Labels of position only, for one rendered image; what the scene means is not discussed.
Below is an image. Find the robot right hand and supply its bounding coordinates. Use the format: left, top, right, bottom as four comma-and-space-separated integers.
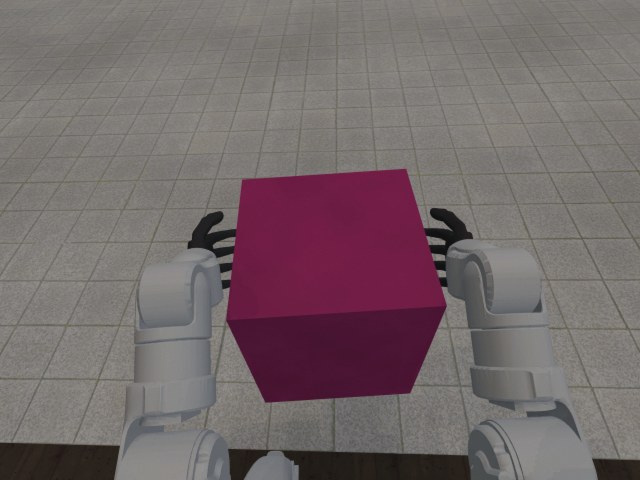
424, 208, 473, 287

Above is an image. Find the left robot upper arm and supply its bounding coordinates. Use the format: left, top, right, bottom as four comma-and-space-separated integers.
116, 429, 231, 480

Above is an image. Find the left robot forearm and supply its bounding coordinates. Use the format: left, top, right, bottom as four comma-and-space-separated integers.
114, 248, 224, 480

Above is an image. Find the left robot thigh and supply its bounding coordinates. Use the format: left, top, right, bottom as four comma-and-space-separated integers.
244, 455, 299, 480

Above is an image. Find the right robot forearm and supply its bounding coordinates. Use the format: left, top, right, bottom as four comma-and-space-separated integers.
446, 239, 598, 480

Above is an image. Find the right robot upper arm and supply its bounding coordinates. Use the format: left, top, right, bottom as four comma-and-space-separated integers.
468, 416, 596, 480

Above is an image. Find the robot left hand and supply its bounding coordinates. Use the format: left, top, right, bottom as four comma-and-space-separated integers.
188, 211, 236, 289

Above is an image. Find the carton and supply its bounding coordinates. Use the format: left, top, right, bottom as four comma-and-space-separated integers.
226, 169, 447, 403

